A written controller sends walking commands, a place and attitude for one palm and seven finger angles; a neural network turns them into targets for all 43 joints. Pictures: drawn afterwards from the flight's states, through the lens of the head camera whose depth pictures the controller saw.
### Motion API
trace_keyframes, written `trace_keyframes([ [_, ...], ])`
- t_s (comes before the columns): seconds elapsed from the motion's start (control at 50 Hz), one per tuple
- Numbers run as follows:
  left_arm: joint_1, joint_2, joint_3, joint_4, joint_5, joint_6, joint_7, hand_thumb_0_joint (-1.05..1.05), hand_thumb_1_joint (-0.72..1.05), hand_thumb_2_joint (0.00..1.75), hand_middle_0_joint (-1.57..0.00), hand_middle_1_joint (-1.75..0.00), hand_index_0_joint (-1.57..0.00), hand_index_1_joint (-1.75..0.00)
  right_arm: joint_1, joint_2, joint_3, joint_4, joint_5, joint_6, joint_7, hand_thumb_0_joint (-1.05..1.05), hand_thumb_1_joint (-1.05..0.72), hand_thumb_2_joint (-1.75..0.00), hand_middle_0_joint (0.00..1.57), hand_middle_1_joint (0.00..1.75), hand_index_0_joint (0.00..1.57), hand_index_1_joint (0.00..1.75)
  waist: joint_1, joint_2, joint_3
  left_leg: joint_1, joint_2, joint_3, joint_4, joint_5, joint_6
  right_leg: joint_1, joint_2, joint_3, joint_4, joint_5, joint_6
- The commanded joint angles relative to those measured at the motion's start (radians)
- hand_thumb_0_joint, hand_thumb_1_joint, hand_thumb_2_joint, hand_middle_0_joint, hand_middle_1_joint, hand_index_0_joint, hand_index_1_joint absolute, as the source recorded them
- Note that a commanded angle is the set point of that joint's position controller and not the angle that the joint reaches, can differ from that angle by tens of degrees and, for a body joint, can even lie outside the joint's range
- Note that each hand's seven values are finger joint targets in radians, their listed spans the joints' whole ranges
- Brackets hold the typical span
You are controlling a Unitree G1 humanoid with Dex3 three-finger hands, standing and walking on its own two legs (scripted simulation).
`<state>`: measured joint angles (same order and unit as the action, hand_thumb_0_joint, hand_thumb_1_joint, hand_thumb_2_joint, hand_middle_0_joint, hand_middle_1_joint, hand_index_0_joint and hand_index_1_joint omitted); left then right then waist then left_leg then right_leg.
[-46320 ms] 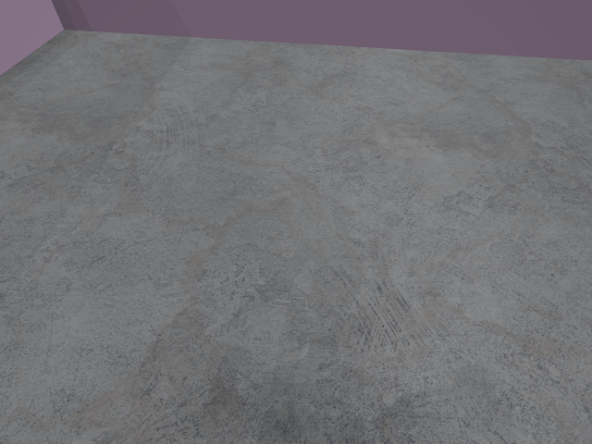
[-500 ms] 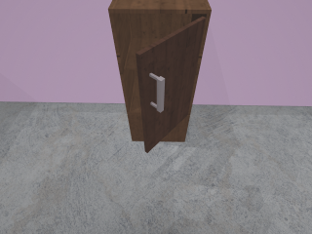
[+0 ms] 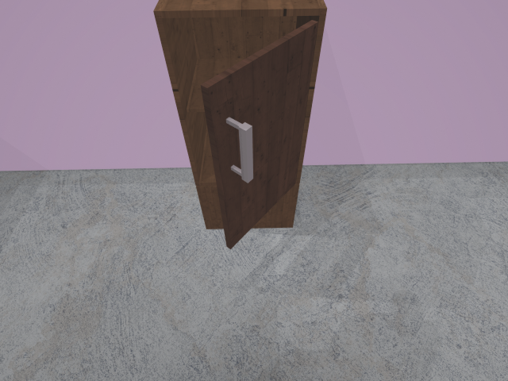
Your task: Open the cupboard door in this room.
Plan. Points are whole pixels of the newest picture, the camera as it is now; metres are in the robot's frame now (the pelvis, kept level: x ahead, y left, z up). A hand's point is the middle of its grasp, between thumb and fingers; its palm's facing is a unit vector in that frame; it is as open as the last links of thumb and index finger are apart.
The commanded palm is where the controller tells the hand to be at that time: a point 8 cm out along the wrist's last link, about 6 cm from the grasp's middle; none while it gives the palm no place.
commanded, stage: walk to a spot facing it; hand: left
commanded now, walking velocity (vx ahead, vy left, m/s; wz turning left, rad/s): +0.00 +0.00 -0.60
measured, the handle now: (239, 151) +0.58 +0.07 +0.00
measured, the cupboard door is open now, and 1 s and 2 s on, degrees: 49 49 49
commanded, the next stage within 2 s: none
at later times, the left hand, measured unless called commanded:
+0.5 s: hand out of the picture +0.13 +0.17 -0.16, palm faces -0.20 -0.93 -0.31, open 7.4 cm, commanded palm none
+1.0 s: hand (224, 360) +0.19 +0.07 -0.17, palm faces -0.53 -0.80 -0.28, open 7.4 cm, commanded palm none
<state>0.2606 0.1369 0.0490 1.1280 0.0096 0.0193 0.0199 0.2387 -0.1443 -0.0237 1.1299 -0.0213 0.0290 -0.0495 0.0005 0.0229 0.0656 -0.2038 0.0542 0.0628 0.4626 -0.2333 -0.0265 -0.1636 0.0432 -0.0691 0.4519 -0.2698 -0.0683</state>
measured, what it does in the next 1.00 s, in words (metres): steps on the spot, turning right: right foot, then left foot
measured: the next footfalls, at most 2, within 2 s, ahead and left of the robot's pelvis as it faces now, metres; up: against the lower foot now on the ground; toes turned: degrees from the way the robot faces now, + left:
right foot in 0.42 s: +0.00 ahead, -0.13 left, +0.00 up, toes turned -14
left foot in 0.70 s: +0.10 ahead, +0.10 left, +0.00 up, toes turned -22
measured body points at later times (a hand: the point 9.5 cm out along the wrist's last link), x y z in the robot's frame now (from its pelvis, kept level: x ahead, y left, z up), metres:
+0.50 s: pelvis -0.01 -0.02 -0.02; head +0.03 -0.06 +0.43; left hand +0.14 +0.22 -0.14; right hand -0.02 -0.29 -0.18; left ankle -0.01 +0.13 -0.70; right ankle -0.04 -0.12 -0.74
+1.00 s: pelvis -0.01 -0.05 -0.02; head +0.03 -0.10 +0.43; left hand +0.21 +0.12 -0.15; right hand -0.11 -0.31 -0.17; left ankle +0.04 +0.10 -0.70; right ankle -0.06 -0.13 -0.74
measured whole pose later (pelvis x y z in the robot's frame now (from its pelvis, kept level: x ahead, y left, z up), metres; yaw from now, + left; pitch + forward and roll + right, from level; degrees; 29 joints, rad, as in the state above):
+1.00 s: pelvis -0.01 -0.05 -0.02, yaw -34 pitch +1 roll +1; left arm 0.15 0.24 0.07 0.88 0.02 0.03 -0.02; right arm 0.19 -0.25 -0.06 0.90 -0.01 0.06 -0.03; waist 0.00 0.02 0.13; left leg -0.39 0.11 0.04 0.96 -0.52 -0.07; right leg -0.34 0.03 -0.01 0.67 -0.34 -0.06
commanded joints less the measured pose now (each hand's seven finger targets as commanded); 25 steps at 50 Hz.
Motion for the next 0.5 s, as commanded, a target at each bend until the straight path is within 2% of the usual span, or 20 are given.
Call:
trace_keyframes([
  [0.0, 0.016, 0.183, 0.053, -0.071, 0.008, 0.004, 0.007, 0.0, 0.9, 0.9, -0.2, -0.3, -0.2, -0.3, 0.063, -0.099, -0.036, -0.065, 0.001, -0.001, -0.008, 0.0, -0.9, -0.9, 0.2, 0.3, 0.2, 0.3, -0.012, -0.097, -0.014, -0.02, 0.039, 0.023, 0.079, 0.021, 0.022, -0.074, -0.21, 0.234, -0.1, 0.264, -0.046],
  [0.04, 0.002, 0.191, 0.062, -0.089, 0.009, 0.008, 0.004, 0.0, 0.9, 0.9, -0.2, -0.3, -0.2, -0.3, 0.049, -0.099, -0.042, -0.084, 0.002, 0.0, -0.008, 0.0, -0.9, -0.9, 0.2, 0.3, 0.2, 0.3, -0.013, -0.106, 0.002, -0.024, 0.035, 0.028, 0.102, -0.024, 0.018, -0.109, -0.216, 0.272, -0.105, 0.254, -0.059],
  [0.08, -0.022, 0.199, 0.066, -0.106, 0.01, 0.011, 0.002, 0.0, 0.9, 0.9, -0.2, -0.3, -0.2, -0.3, 0.056, -0.103, -0.046, -0.096, 0.002, -0.001, -0.007, 0.0, -0.9, -0.9, 0.2, 0.3, 0.2, 0.3, -0.022, -0.082, 0.004, -0.003, 0.043, 0.021, 0.083, -0.039, 0.019, -0.148, -0.206, 0.286, -0.091, 0.23, -0.059],
  [0.1, -0.035, 0.192, 0.067, -0.116, 0.009, 0.012, -0.001, 0.0, 0.9, 0.9, -0.2, -0.3, -0.2, -0.3, 0.065, -0.111, -0.047, -0.098, 0.0, -0.004, -0.008, 0.0, -0.9, -0.9, 0.2, 0.3, 0.2, 0.3, -0.027, -0.038, -0.003, 0.026, 0.064, 0.007, 0.043, -0.012, 0.027, -0.174, -0.179, 0.271, -0.064, 0.223, -0.046],
  [0.12, -0.044, 0.18, 0.066, -0.13, 0.008, 0.014, -0.006, 0.0, 0.9, 0.9, -0.2, -0.3, -0.2, -0.3, 0.073, -0.133, -0.05, -0.105, -0.004, -0.009, -0.01, 0.0, -0.9, -0.9, 0.2, 0.3, 0.2, 0.3, -0.03, 0.029, -0.005, 0.061, 0.116, -0.042, -0.02, 0.03, 0.046, -0.214, -0.125, 0.229, -0.003, 0.202, -0.02],
  [0.14, -0.053, 0.158, 0.061, -0.147, 0.007, 0.016, -0.013, 0.0, 0.9, 0.9, -0.2, -0.3, -0.2, -0.3, 0.079, -0.173, -0.056, -0.11, -0.01, -0.015, -0.013, 0.0, -0.9, -0.9, 0.2, 0.3, 0.2, 0.3, -0.031, 0.136, -0.006, 0.093, 0.212, -0.137, -0.099, 0.063, 0.091, -0.276, -0.056, 0.161, 0.118, 0.133, 0.012],
  [0.16, -0.069, 0.135, 0.059, -0.165, 0.006, 0.019, -0.017, 0.0, 0.9, 0.9, -0.2, -0.3, -0.2, -0.3, 0.104, -0.212, -0.064, -0.116, -0.013, -0.02, -0.016, 0.0, -0.9, -0.9, 0.2, 0.3, 0.2, 0.3, -0.036, 0.258, -0.02, 0.094, 0.349, -0.257, -0.197, 0.087, 0.168, -0.315, -0.01, 0.075, 0.328, -0.101, 0.037],
  [0.18, -0.092, 0.147, 0.063, -0.179, 0.01, 0.025, -0.021, 0.0, 0.9, 0.9, -0.2, -0.3, -0.2, -0.3, 0.117, -0.22, -0.066, -0.122, -0.018, -0.027, -0.019, 0.0, -0.9, -0.9, 0.2, 0.3, 0.2, 0.3, -0.041, 0.23, -0.035, 0.088, 0.415, -0.295, -0.231, 0.149, 0.223, -0.348, -0.028, 0.084, 0.538, -0.275, 0.047],
  [0.2, -0.099, 0.147, 0.066, -0.189, 0.011, 0.026, -0.028, 0.0, 0.9, 0.9, -0.2, -0.3, -0.2, -0.3, 0.094, -0.225, -0.063, -0.138, -0.02, -0.031, -0.019, 0.0, -0.9, -0.9, 0.2, 0.3, 0.2, 0.3, -0.022, 0.136, -0.039, 0.083, 0.41, -0.253, -0.208, 0.19, 0.234, -0.362, -0.057, 0.109, 0.602, -0.283, 0.052],
  [0.22, -0.099, 0.13, 0.065, -0.194, 0.01, 0.023, -0.034, 0.0, 0.9, 0.9, -0.2, -0.3, -0.2, -0.3, 0.053, -0.227, -0.064, -0.156, -0.023, -0.035, -0.016, 0.0, -0.9, -0.9, 0.2, 0.3, 0.2, 0.3, -0.003, 0.097, -0.04, 0.081, 0.381, -0.183, -0.177, 0.252, 0.218, -0.358, -0.076, 0.104, 0.58, -0.264, 0.058],
  [0.26, -0.089, 0.11, 0.057, -0.202, 0.01, 0.023, -0.042, 0.0, 0.9, 0.9, -0.2, -0.3, -0.2, -0.3, 0.01, -0.228, -0.062, -0.175, -0.024, -0.034, -0.012, 0.0, -0.9, -0.9, 0.2, 0.3, 0.2, 0.3, 0.009, 0.121, -0.053, 0.065, 0.331, -0.058, -0.137, 0.301, 0.174, -0.288, -0.083, 0.053, 0.483, -0.231, 0.067],
  [0.3, -0.079, 0.121, 0.054, -0.213, 0.009, 0.022, -0.044, 0.0, 0.9, 0.9, -0.2, -0.3, -0.2, -0.3, 0.006, -0.245, -0.067, -0.185, -0.026, -0.028, -0.005, 0.0, -0.9, -0.9, 0.2, 0.3, 0.2, 0.3, 0.003, 0.15, -0.067, 0.055, 0.312, 0.0, -0.088, 0.314, 0.145, -0.209, -0.069, 0.014, 0.348, -0.216, 0.065],
  [0.34, -0.036, 0.146, 0.059, -0.206, 0.011, 0.018, -0.045, 0.0, 0.9, 0.9, -0.2, -0.3, -0.2, -0.3, -0.005, -0.26, -0.074, -0.198, -0.018, -0.021, 0.002, 0.0, -0.9, -0.9, 0.2, 0.3, 0.2, 0.3, 0.025, 0.127, -0.074, 0.01, 0.274, 0.064, 0.012, 0.256, 0.092, -0.096, -0.047, -0.02, 0.169, -0.051, 0.061],
  [0.36, 0.004, 0.186, 0.066, -0.201, 0.013, 0.012, -0.04, 0.0, 0.9, 0.9, -0.2, -0.3, -0.2, -0.3, -0.016, -0.253, -0.077, -0.212, -0.01, -0.016, 0.007, 0.0, -0.9, -0.9, 0.2, 0.3, 0.2, 0.3, 0.046, 0.041, -0.078, -0.053, 0.226, 0.099, 0.11, 0.148, 0.047, -0.013, -0.062, 0.014, 0.034, 0.101, 0.049],
  [0.38, 0.024, 0.29, 0.086, -0.203, 0.023, 0.003, -0.027, 0.0, 0.9, 0.9, -0.2, -0.3, -0.2, -0.3, -0.032, -0.193, -0.073, -0.247, 0.002, -0.009, 0.013, 0.0, -0.9, -0.9, 0.2, 0.3, 0.2, 0.3, 0.057, -0.233, -0.065, -0.242, 0.09, 0.175, 0.319, -0.148, -0.019, 0.074, -0.269, 0.346, -0.103, 0.288, -0.033],
  [0.4, 0.065, 0.361, 0.096, -0.198, 0.014, 0.003, -0.017, 0.0, 0.9, 0.9, -0.2, -0.3, -0.2, -0.3, -0.103, -0.167, -0.061, -0.291, 0.007, -0.001, 0.018, 0.0, -0.9, -0.9, 0.2, 0.3, 0.2, 0.3, 0.104, -0.332, -0.047, -0.334, 0.011, 0.093, 0.535, -0.433, -0.026, 0.035, -0.413, 0.525, -0.148, 0.445, -0.151],
  [0.42, 0.054, 0.353, 0.095, -0.206, 0.014, 0.004, -0.008, 0.0, 0.9, 0.9, -0.2, -0.3, -0.2, -0.3, -0.128, -0.17, -0.062, -0.297, 0.008, 0.002, 0.017, 0.0, -0.9, -0.9, 0.2, 0.3, 0.2, 0.3, 0.093, -0.256, -0.038, -0.367, 0.022, -0.017, 0.637, -0.4, -0.014, 0.013, -0.38, 0.53, -0.129, 0.375, -0.185],
  [0.44, -0.007, 0.324, 0.094, -0.221, 0.017, 0.006, 0.0, 0.0, 0.9, 0.9, -0.2, -0.3, -0.2, -0.3, -0.133, -0.171, -0.063, -0.294, 0.007, 0.002, 0.013, 0.0, -0.9, -0.9, 0.2, 0.3, 0.2, 0.3, 0.057, -0.29, -0.038, -0.404, 0.032, -0.056, 0.678, -0.338, -0.016, 0.029, -0.329, 0.512, -0.099, 0.387, -0.176],
  [0.48, -0.06, 0.282, 0.086, -0.248, 0.02, 0.002, 0.01, 0.0, 0.9, 0.9, -0.2, -0.3, -0.2, -0.3, -0.113, -0.165, -0.058, -0.287, 0.009, -0.007, 0.014, 0.0, -0.9, -0.9, 0.2, 0.3, 0.2, 0.3, 0.025, -0.214, -0.108, -0.335, 0.034, -0.064, 0.615, -0.287, -0.024, 0.042, -0.292, 0.44, -0.041, 0.497, -0.158],
])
